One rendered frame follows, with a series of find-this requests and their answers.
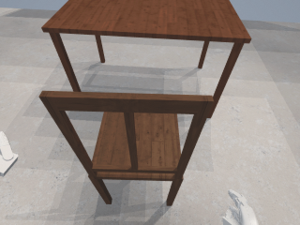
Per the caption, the right robot hand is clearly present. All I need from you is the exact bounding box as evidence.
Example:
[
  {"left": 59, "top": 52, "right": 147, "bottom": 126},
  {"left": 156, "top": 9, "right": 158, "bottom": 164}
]
[{"left": 222, "top": 189, "right": 259, "bottom": 225}]

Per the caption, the left robot hand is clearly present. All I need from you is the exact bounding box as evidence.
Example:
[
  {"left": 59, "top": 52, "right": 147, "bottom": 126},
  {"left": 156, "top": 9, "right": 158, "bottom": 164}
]
[{"left": 0, "top": 131, "right": 18, "bottom": 177}]

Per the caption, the chair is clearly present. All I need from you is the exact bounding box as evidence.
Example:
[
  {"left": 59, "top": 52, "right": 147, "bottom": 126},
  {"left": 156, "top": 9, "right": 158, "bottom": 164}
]
[{"left": 39, "top": 90, "right": 214, "bottom": 206}]

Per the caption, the table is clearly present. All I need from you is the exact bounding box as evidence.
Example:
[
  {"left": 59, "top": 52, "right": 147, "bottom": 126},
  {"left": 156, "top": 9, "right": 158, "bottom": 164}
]
[{"left": 41, "top": 0, "right": 252, "bottom": 118}]

